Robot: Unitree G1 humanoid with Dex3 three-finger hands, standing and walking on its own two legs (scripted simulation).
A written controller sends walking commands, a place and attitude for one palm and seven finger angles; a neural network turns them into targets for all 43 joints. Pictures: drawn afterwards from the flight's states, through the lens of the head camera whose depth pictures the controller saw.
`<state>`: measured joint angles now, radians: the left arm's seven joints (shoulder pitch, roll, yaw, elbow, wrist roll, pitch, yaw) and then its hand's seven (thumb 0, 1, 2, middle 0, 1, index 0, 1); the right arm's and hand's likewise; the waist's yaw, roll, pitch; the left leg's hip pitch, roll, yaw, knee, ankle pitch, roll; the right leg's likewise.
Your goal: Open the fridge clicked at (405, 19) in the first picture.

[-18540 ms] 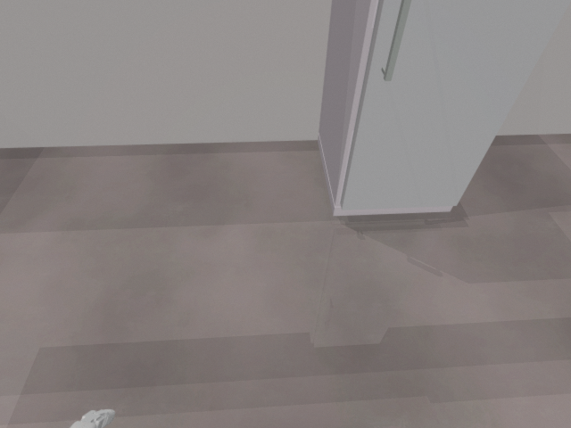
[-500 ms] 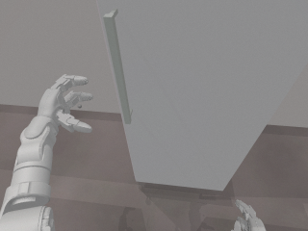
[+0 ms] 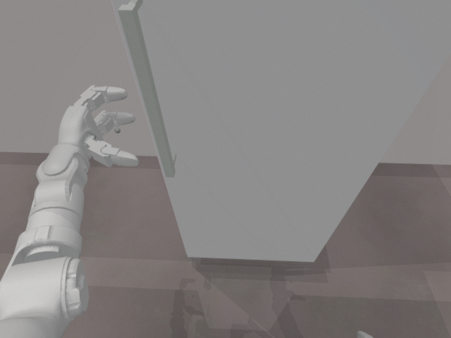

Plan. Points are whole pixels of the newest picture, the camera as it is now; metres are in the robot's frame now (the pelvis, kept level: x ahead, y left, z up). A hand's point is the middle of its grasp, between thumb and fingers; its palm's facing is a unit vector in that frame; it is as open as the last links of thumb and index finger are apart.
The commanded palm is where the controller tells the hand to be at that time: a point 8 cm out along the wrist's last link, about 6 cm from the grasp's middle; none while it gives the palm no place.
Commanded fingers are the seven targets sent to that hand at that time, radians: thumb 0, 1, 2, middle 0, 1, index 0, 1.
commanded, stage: move the hooked fingers beside the handle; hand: left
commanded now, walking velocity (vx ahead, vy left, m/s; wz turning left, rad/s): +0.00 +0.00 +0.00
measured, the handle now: (157, 106) +0.50 +0.13 +0.15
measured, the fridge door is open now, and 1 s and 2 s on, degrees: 0 0 0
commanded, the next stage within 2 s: feel for the door with the fingertips in 0.82 s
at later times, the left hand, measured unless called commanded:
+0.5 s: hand (120, 128) +0.44 +0.19 +0.15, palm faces -0.05 -1.00 +0.01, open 14.0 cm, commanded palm +0.41 +0.24 +0.15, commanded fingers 0.00 -0.50 0.30 -0.30 -1.20 -0.30 -1.20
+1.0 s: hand (120, 131) +0.44 +0.19 +0.14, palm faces -0.04 -1.00 +0.00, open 14.0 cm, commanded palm +0.41 +0.23 +0.15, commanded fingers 0.00 -0.50 0.30 -0.30 -1.20 -0.30 -1.20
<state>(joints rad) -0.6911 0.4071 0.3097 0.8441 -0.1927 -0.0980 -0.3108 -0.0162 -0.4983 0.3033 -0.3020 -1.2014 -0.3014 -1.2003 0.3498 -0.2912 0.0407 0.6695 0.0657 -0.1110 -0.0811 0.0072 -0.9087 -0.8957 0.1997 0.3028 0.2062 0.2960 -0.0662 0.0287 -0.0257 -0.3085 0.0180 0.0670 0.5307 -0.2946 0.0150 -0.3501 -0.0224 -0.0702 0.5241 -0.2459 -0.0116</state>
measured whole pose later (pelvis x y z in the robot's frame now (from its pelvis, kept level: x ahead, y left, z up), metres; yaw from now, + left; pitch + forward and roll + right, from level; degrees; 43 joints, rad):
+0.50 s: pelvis +0.00 +0.01 +0.00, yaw +0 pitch +5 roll +0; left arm -0.72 0.37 0.28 0.86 -0.19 -0.12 -0.29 -0.02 -0.50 0.30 -0.30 -1.20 -0.30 -1.20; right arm 0.32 -0.28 0.05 0.65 0.06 -0.09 -0.08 0.01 -0.91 -0.90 0.20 0.30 0.21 0.30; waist -0.05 0.02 -0.03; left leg -0.33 0.01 0.06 0.55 -0.31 0.02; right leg -0.36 -0.03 -0.07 0.53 -0.25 0.00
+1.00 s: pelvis +0.01 +0.01 +0.00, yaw +0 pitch +5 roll +0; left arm -0.68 0.37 0.28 0.82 -0.19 -0.09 -0.27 -0.02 -0.50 0.30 -0.30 -1.20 -0.30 -1.20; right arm 0.33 -0.28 0.04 0.64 0.06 -0.07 -0.07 0.01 -0.91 -0.90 0.20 0.30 0.21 0.30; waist -0.05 0.03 -0.03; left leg -0.31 0.01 0.06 0.54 -0.31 0.02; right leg -0.35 -0.02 -0.07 0.52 -0.25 0.00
